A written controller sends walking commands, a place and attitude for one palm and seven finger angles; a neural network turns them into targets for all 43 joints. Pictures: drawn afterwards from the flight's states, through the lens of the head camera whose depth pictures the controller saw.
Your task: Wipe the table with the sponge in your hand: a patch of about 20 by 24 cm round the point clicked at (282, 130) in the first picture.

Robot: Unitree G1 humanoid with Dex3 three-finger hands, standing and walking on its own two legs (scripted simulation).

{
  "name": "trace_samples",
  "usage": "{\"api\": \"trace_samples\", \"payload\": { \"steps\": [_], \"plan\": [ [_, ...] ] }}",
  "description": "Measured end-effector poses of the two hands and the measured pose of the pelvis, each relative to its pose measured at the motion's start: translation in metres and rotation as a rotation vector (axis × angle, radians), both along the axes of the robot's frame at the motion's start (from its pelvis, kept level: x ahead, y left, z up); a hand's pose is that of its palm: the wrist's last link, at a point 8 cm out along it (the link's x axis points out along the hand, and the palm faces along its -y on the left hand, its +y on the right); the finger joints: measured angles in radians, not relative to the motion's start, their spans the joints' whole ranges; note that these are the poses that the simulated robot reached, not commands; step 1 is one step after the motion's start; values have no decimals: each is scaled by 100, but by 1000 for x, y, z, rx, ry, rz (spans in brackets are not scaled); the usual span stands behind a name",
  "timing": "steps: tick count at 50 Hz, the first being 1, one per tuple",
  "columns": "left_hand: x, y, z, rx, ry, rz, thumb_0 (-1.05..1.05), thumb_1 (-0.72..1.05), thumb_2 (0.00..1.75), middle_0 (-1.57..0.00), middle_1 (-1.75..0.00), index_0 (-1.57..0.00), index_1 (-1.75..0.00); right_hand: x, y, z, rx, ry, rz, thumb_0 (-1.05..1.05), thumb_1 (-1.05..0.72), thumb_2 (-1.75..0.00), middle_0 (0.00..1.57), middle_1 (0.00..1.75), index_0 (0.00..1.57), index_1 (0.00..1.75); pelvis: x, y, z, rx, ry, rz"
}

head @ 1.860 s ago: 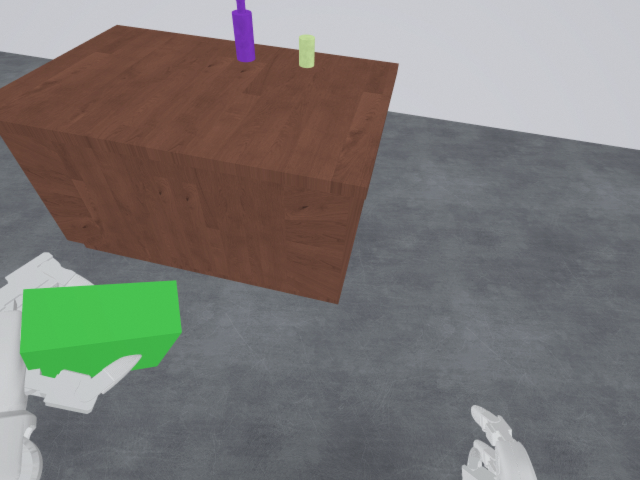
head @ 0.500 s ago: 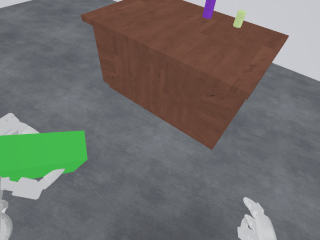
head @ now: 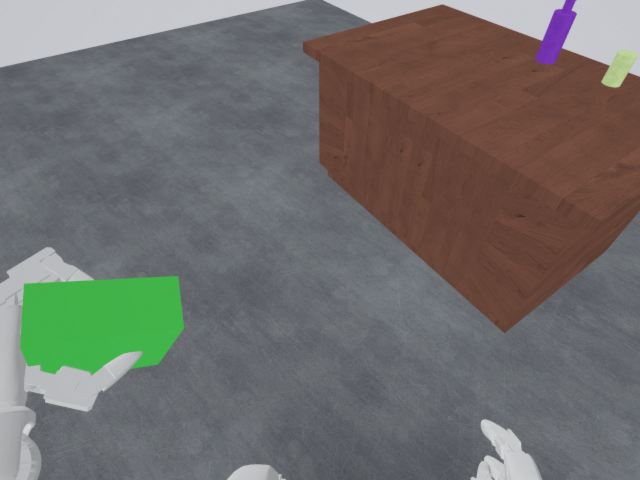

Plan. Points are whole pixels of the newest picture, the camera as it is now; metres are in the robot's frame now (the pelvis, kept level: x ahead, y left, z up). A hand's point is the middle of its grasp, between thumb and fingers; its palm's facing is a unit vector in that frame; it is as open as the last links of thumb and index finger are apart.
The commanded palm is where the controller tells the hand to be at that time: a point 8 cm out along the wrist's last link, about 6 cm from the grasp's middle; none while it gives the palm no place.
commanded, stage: walk around to get in front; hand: left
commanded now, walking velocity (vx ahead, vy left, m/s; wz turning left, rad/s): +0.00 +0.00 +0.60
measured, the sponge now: (125, 329) +0.22 +0.20 +0.15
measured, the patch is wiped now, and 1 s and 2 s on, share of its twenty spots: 0.00 0.00 0.00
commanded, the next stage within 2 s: none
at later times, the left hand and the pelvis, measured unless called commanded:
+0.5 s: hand out of the picture +0.05 +0.28 +0.17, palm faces +0.62 -0.64 -0.45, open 9.0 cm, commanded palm +0.00 +0.30 +0.17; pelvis -0.08 -0.02 -0.01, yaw +17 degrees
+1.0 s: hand out of the picture -0.10 +0.30 +0.18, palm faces +0.84 -0.43 -0.34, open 9.0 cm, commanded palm -0.17 +0.30 +0.17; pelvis -0.14 -0.03 -0.01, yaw +35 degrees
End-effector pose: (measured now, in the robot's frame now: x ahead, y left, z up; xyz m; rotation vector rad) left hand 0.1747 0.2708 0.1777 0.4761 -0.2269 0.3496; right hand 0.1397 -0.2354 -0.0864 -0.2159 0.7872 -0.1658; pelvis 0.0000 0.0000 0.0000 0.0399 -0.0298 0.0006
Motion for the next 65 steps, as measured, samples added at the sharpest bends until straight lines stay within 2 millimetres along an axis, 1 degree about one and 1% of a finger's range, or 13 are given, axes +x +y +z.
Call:
{"api": "trace_samples", "payload": {
  "steps": [6, 11, 17, 22, 28, 33, 38, 41, 45, 49, 57, 61, 65],
  "plan": [
    [-35, 28, 3, 17, -70, 76, 0, -41, 103, -85, -139, -85, -138, 4, -3, 12, -97, -26, 51, 1, -91, -90, 20, 30, 20, 30, -14, 9, -6, -14, 24, 78],
    [-68, 49, -2, 19, -110, 109, 0, -41, 103, -85, -139, -85, -138, 7, 21, 14, -90, -71, 101, 1, -91, -90, 20, 30, 20, 30, -32, 20, -15, -17, 9, 129],
    [-115, 47, 10, 46, -87, 147, 0, -41, 103, -85, -139, -85, -139, -2, 64, 15, 36, -80, 229, 1, -91, -90, 20, 30, 20, 30, -51, 13, -4, -67, -3, 211],
    [-157, 41, 11, 57, -40, 248, 0, -41, 103, -85, -139, -85, -138, -8, 80, 4, 106, -71, 318, 1, -91, -90, 20, 30, 21, 30, -66, -2, -5, -69, -5, 262],
    [-196, 21, -1, 31, 7, 387, 0, -41, 103, -85, -139, -85, -138, -10, 69, -16, 120, -33, 414, 1, -91, -90, 20, 30, 21, 30, -88, -29, -12, -39, -11, 327],
    [-225, 8, -2, -16, 14, 433, 0, -41, 104, -85, -139, -85, -138, -14, 46, -5, 39, 1, 438, 1, -91, -90, 20, 30, 21, 30, -101, -39, -1, -1, -12, 406],
    [-259, 10, 5, 9, -16, 475, 0, -41, 104, -85, -139, -85, -138, -12, 31, 11, -56, -19, 460, 1, -91, -90, 20, 30, 21, 30, -111, -42, 3, 2, 13, 479],
    [-284, 17, 8, 17, -63, 523, 0, -42, 104, -85, -139, -85, -138, -10, 34, 18, -107, -41, 493, 1, -91, -90, 20, 30, 20, 30, -120, -38, 0, -8, 27, 513],
    [-313, 28, 4, 22, -159, 566, 0, -42, 104, -85, -139, -85, -138, -9, 53, 19, -136, -109, 540, 1, -91, -90, 20, 30, 20, 30, -134, -27, -15, -25, 18, 552],
    [-327, 36, 5, 65, -175, 594, 0, -42, 104, -85, -139, -85, -138, -21, 87, 14, -38, -103, 573, 1, -91, -90, 19, 30, 20, 30, -138, -26, -14, -26, -16, 597],
    [-337, 28, 16, 72, -118, 667, 0, -42, 104, -85, -139, -85, -138, -36, 143, -1, 112, 4, 709, 1, -91, -90, 20, 30, 21, 30, -117, -23, 0, -66, -19, 661],
    [-326, 27, 10, 90, -52, 726, 0, -42, 104, -85, -139, -85, -138, -18, 154, -18, 132, 40, 763, 1, -90, -90, 20, 30, 21, 30, -96, -27, -7, -58, -13, 684],
    [-309, 25, -2, 81, -46, 756, 0, -42, 104, -85, -139, -85, -138, 18, 154, -38, 91, 63, 809, 1, -90, -90, 21, 30, 21, 30, -83, -30, -20, -44, -19, 734]
  ]
}}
